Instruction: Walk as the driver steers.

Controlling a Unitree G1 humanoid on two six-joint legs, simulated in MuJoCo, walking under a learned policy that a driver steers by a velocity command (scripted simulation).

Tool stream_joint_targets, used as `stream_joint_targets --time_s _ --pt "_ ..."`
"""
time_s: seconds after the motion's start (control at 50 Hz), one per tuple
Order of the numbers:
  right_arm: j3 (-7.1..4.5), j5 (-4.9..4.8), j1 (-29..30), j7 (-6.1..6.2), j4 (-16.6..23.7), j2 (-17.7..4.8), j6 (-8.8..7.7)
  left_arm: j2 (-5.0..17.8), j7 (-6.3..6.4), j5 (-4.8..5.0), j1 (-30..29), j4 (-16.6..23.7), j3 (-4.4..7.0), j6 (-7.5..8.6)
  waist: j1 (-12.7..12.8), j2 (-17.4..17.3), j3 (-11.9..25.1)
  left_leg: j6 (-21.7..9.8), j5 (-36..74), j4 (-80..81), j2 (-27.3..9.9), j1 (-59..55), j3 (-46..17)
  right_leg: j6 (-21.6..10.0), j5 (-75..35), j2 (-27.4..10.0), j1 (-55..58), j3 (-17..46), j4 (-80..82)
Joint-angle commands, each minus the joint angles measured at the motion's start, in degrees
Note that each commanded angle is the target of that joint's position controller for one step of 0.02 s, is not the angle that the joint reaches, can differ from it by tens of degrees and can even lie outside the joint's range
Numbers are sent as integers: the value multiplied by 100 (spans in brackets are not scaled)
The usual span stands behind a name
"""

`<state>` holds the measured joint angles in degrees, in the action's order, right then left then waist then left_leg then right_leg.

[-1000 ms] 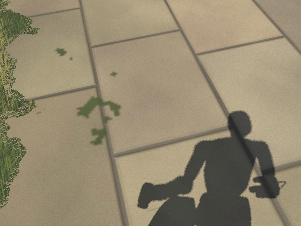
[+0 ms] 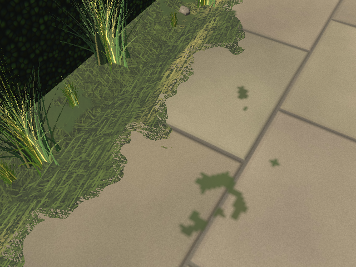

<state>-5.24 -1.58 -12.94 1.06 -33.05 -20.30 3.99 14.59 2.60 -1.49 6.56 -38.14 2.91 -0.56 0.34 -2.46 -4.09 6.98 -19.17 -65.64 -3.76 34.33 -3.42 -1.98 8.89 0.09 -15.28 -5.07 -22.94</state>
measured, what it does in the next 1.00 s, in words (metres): walks ahead, turning right: left foot, then right foot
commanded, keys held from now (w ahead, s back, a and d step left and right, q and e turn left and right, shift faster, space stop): q+shift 0.02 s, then shift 0.06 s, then e+shift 0.28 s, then w+e+shift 0.50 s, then w+q+shift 0.14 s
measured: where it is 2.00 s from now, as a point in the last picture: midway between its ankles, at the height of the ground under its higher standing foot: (294, 133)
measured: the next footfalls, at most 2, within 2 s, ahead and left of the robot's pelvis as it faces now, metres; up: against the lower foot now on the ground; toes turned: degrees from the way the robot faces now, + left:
left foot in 0.22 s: +0.03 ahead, +0.16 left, +0.00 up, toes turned +6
right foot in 0.80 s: +0.19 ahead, -0.22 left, +0.00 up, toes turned -28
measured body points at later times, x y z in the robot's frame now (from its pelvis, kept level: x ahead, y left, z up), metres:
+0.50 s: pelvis +0.03 +0.03 +0.00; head +0.04 +0.04 +0.45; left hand +0.12 +0.33 -0.11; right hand +0.18 -0.23 -0.08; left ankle -0.01 +0.15 -0.74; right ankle +0.01 -0.10 -0.66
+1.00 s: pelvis +0.23 -0.18 -0.01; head +0.25 -0.21 +0.44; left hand +0.38 +0.05 -0.12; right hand +0.28 -0.48 -0.11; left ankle +0.36 -0.03 -0.64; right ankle +0.16 -0.20 -0.74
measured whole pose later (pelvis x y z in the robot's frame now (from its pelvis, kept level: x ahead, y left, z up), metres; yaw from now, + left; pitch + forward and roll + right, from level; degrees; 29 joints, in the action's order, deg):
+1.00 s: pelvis +0.23 -0.18 -0.01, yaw -27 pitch +1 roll +1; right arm -2.5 -1.5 -8.4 -1.2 -39.3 -16.5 -6.3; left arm 14.5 -1.9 -0.2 24.2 -41.5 1.5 3.5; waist 2.3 -2.2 -1.9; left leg -1.1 -8.4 -71.1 -7.9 40.0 -1.2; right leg -5.8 21.7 3.7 -10.3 -2.6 -30.7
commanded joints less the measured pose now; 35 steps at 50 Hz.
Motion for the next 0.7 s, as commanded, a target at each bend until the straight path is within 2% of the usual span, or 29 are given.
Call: stream_joint_targets --time_s 0.02,0.08,0.12,0.16,0.18,0.2,0.22,0.24,0.26,0.28,0.3,0.32,0.34,0.36,0.38,0.4,0.42,0.44,0.48,0.56,0.62,0.7 --pt "-56 18 332 -22 598 -320 -97 1121 -14 9 57 255 339 39 231 1031 787 33 25 438 -231 521 173 -1188 -983 -1647 1383 992 773" --pt "22 76 440 -52 611 -143 -88 1220 -109 67 50 176 377 31 225 999 863 -123 -152 1229 -129 -246 339 -1210 -1201 -1675 1094 693 708" --pt "72 112 450 -52 581 -55 -90 1264 -192 152 125 72 373 38 202 1050 954 -263 -439 1877 103 -839 437 -1243 -1751 -1676 979 677 523" --pt "98 136 218 -63 413 23 -92 1211 -262 273 166 -72 312 57 51 1088 1045 -482 -231 3004 279 -1461 412 -1174 -2069 -1674 1017 768 221" --pt "111 154 -116 -76 203 90 -100 1040 -288 342 86 -145 224 71 -155 1043 1074 -661 490 4108 341 -2181 441 -1003 -2036 -1542 749 697 -20" --pt "119 172 -300 -68 61 31 -108 689 -346 373 293 -292 73 135 -213 874 1132 -822 1403 4999 227 -3237 259 -582 -1494 -1317 145 569 -155" --pt "61 219 -499 -5 40 -384 -91 354 -450 146 538 -253 -78 211 -48 19 1537 -1032 2903 4656 -794 -4386 -807 -31 170 -887 -636 282 -792" --pt "53 341 200 35 159 -604 -74 222 -507 83 695 -197 -115 260 243 -1030 1333 -1775 3267 4310 -1629 -3722 -1137 408 1851 -531 -1118 20 -872" --pt "56 415 465 8 267 -390 -135 805 -450 150 319 -188 23 208 -109 -771 1204 -2041 2652 4440 -1482 -3081 -890 543 2047 -503 -840 242 -1529" --pt "-14 419 557 17 193 -569 -180 1113 -412 285 195 -132 160 160 -140 -968 887 -2026 2556 4526 -1362 -3025 -734 554 2051 -328 -1258 174 -2240" --pt "-68 408 538 49 152 -674 -228 1233 -333 341 323 -230 259 74 -197 -1039 764 -2060 2742 4575 -1395 -2998 -649 601 2281 -300 -1631 269 -3115" --pt "-49 332 589 71 113 -586 -282 1285 -258 323 548 -284 334 -37 -150 -1073 646 -2080 3077 4589 -1494 -2840 -507 668 2328 -325 -1820 473 -3826" --pt "11 295 699 98 98 -387 -322 1184 -206 325 745 -332 357 -130 -42 -957 585 -2055 3336 4592 -1486 -2660 -268 717 2248 -306 -1830 589 -4325" --pt "55 287 846 121 104 -224 -341 1060 -166 339 856 -332 357 -197 45 -836 537 -1996 3199 4646 -1440 -2603 -48 760 2033 -313 -1908 598 -4542" --pt "38 249 659 135 54 -183 -375 972 -172 339 804 -261 340 -221 -63 -755 662 -1925 1509 4976 -1489 -2848 -49 752 1588 -497 -2180 552 -4534" --pt "19 192 483 149 -30 -182 -420 930 -203 337 575 -117 327 -208 -202 -755 608 -1866 -19 5307 -1564 -3035 -253 732 1283 -615 -2491 505 -4423" --pt "4 166 359 162 -108 -207 -471 907 -239 333 368 24 323 -180 -290 -735 521 -1805 -898 5550 -1646 -3215 -448 699 1107 -659 -2766 490 -4270" --pt "-15 174 259 171 -173 -242 -527 869 -283 335 237 133 315 -145 -332 -651 472 -1750 -1289 5694 -1726 -3417 -529 649 997 -698 -2954 515 -4096" --pt "-79 195 152 165 -280 -330 -651 720 -372 335 143 268 281 -59 -332 -458 390 -1665 -1286 5843 -1807 -3699 -350 516 845 -781 -3094 559 -3672" --pt "-213 155 112 64 -441 -515 -820 543 -485 367 125 419 222 9 -217 -332 156 -1603 -1031 6037 -1883 -3656 269 291 713 -950 -2972 530 -3163" --pt "-293 111 72 -37 -556 -639 -862 510 -517 407 -10 543 175 -6 -167 -227 -76 -1544 -966 6120 -1934 -3657 683 137 743 -1064 -2984 455 -3000" --pt "-359 58 -2 -167 -714 -800 -833 559 -554 434 -246 698 111 -43 -150 -184 -303 -1409 -845 6005 -1884 -3855 1304 -129 1043 -1116 -2905 181 -2872"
